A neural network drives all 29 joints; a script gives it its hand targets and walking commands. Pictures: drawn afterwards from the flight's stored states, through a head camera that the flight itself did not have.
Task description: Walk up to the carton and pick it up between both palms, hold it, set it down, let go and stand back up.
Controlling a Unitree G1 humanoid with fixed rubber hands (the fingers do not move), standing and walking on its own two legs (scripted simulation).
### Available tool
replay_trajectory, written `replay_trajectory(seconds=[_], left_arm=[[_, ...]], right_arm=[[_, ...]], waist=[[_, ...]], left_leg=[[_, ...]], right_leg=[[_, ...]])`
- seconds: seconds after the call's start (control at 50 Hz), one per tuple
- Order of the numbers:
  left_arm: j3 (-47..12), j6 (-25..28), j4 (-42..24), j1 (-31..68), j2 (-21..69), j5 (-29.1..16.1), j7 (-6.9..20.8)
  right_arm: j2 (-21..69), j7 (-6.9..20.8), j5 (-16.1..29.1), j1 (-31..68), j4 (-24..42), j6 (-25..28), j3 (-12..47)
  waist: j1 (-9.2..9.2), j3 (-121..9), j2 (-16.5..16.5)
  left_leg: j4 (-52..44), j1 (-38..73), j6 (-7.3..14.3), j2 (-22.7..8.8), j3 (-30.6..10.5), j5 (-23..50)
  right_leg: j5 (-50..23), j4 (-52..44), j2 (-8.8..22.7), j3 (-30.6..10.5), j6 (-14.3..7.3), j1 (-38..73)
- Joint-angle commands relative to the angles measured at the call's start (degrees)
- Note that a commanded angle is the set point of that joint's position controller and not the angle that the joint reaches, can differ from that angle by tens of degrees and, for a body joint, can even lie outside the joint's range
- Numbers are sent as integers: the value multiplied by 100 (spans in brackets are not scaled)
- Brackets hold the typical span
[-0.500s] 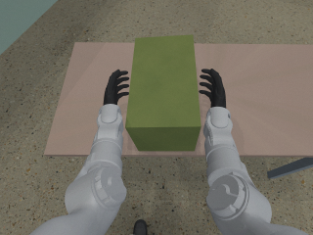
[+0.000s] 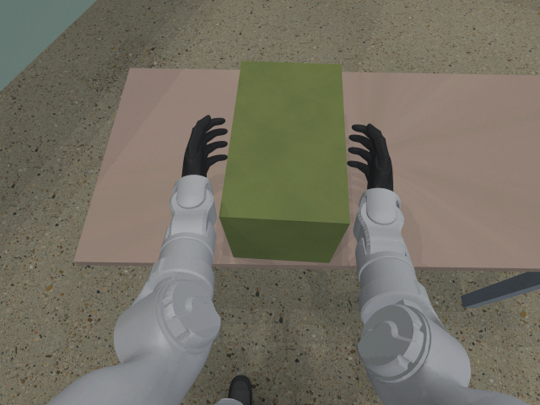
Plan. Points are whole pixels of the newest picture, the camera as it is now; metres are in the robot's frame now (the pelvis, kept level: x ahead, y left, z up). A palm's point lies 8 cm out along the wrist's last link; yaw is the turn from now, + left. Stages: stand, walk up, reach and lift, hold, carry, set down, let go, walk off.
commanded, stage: set down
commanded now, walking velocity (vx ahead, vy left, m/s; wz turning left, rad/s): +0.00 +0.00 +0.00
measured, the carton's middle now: (286, 163) +0.52 +0.05 -0.06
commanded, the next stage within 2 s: none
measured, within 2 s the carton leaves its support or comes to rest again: neither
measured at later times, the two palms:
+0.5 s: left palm (198, 170) +0.44 +0.18 +0.01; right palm (377, 184) +0.44 -0.09 +0.02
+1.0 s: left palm (198, 175) +0.44 +0.18 +0.00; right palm (375, 190) +0.44 -0.09 +0.01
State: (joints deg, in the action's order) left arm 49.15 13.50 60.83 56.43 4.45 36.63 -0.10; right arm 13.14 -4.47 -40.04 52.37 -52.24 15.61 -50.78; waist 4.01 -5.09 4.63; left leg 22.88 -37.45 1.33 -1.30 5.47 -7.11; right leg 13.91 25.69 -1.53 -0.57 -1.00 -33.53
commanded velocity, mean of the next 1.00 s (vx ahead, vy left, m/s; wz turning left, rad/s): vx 0.00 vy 0.00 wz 0.00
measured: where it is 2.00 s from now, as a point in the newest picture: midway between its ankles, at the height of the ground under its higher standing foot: outside the picture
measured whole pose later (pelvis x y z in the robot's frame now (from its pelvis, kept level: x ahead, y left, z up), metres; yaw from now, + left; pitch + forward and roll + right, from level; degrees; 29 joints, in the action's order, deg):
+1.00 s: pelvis -0.03 +0.02 -0.04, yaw -1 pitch +27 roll -2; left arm 39.0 14.9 71.0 60.4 -2.3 26.0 -5.4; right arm 5.0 -4.2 -26.7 57.2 -63.0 13.9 -39.7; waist 2.1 -11.3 1.5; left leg 44.0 -55.6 2.5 -2.9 5.2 -15.0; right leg 20.4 43.9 -2.2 -0.1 -0.3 -50.1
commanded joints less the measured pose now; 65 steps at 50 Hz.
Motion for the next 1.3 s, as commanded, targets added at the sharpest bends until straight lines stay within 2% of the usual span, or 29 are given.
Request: replay_trajectory(seconds=[0.0, 0.24, 0.66, 0.78, 0.8, 0.84, 0.88, 0.92, 0.94, 1.0, 1.02, 1.04, 1.08, 1.12, 1.14, 1.16, 1.18, 1.2, 1.22, 1.28], left_arm=[[-699, 66, 394, 2033, 1413, 136, 359], [-664, 131, 652, 2148, 1196, 71, 381], [-517, -130, 695, 2309, 1168, 153, 231], [-403, -294, 606, 2321, 851, 91, 127], [-848, -180, 205, 2311, 846, -163, 49], [-914, -8, 326, 2283, 582, -312, -92], [-933, 110, 373, 2221, 4, -457, -267], [-1107, 228, 595, 2223, -663, -817, -463], [-1289, 289, 661, 2243, -1018, -1109, -560], [-2370, 421, 1254, 2700, -1766, -2328, -812], [-2727, 491, 1492, 2829, -1882, -2783, -847], [-3063, 516, 1797, 2946, -2052, -3168, -853], [-3678, 633, 1956, 3290, -2364, -3810, -858], [-4248, 713, 2265, 3513, -2497, -4366, -775], [-4429, 751, 2368, 3624, -2572, -4548, -720], [-4625, 784, 2448, 3700, -2586, -4720, -666], [-4774, 821, 2462, 3750, -2649, -4832, -612], [-4940, 837, 2479, 3831, -2645, -4930, -562], [-5128, 838, 2446, 3933, -2610, -5021, -515], [-5384, 896, 2242, 4080, -2465, -5189, -399]], right_arm=[[2616, 745, -303, 2009, -1048, -51, 1390], [2641, 700, -154, 2146, -1190, -101, 1507], [2495, 824, -84, 2289, -1334, -567, 1211], [2047, 860, -97, 2317, -1179, -754, 1084], [1792, 810, 115, 1974, -1230, -620, 1194], [1372, 731, 307, 1993, -1362, -423, 1272], [844, 591, 577, 2031, -1332, -284, 1355], [168, 423, 979, 2223, -1320, -215, 1611], [-142, 325, 1293, 2285, -1301, -203, 1805], [-1127, 125, 2472, 2943, -1430, -216, 2667], [-1271, 82, 2852, 3100, -1478, -228, 3013], [-1512, 54, 3153, 3257, -1539, -253, 3201], [-2037, 19, 3730, 3576, -1556, -211, 3615], [-2379, -47, 4067, 3722, -1729, -173, 3878], [-2490, -56, 4266, 3794, -1822, -137, 4082], [-2658, -65, 4419, 3827, -1917, -93, 4179], [-2774, -64, 4569, 3807, -2042, -52, 4276], [-2902, -43, 4673, 3847, -2150, -29, 4319], [-3055, -20, 4731, 3843, -2272, -3, 4247], [-3168, 90, 4831, 3847, -2407, 126, 4275]], waist=[[467, -3609, -131], [440, -3718, -87], [406, -3670, -277], [438, -3733, -288], [262, -3676, -507], [200, -3851, -585], [241, -4088, -579], [299, -4277, -481], [321, -4472, -417], [271, -4980, -347], [273, -5174, -231], [195, -5345, -189], [183, -5693, -321], [27, -5865, -323], [44, -6018, -447], [-28, -6103, -476], [-29, -6238, -596], [-106, -6224, -753], [-210, -6210, -973], [-229, -6458, -1175]], left_leg=[[548, 2093, 450, -70, 268, 3072], [903, 1522, 530, -31, 187, 2762], [1892, 1621, 477, 5, 89, 2853], [2107, 1764, 406, 33, 91, 3018], [2035, 1797, 267, -30, -53, 2995], [2162, 2158, 184, -69, -130, 3156], [2271, 2173, 170, -78, -160, 3162], [2352, 1724, 166, -61, -143, 2860], [2430, 1367, 172, -39, -120, 2710], [2758, 706, 110, -76, -182, 2122], [2927, 457, 94, -99, -232, 1998], [3020, 322, 63, -114, -306, 1839], [3250, 462, -68, -104, -377, 1943], [3473, 600, -157, -94, -421, 2137], [3570, 753, -184, -66, -449, 2307], [3590, 916, -203, -77, -501, 2376], [3660, 1090, -224, -89, -531, 2564], [3671, 1278, -282, -106, -547, 2645], [3710, 1499, -318, -132, -597, 2794], [3758, 2043, -353, -217, -717, 3114]], right_leg=[[-2068, 177, 333, 420, 463, 1321], [-1970, 596, 386, 289, 460, 1195], [-488, 1135, 173, 272, 164, -358], [-245, 1282, 86, 253, 136, -619], [-321, 1046, 33, 381, 154, -774], [-319, 1052, -35, 476, 117, -1356], [-367, 1083, -75, 463, 99, -1474], [-400, 1156, -75, 338, 81, -1284], [-482, 1233, -70, 261, 92, -1125], [-387, 1526, -68, 114, 51, -1283], [-355, 1628, -39, 58, 18, -1291], [-302, 1731, -33, 46, 15, -1384], [-337, 1963, -52, 134, 17, -1792], [-494, 2085, -72, 197, 45, -2079], [-634, 2197, -72, 243, 45, -2222], [-659, 2260, -113, 290, 40, -2403], [-731, 2333, -114, 325, 27, -2513], [-576, 2292, -146, 404, 0, -2764], [-492, 2264, -178, 453, -29, -3057], [-285, 2255, -212, 573, -137, -3650]])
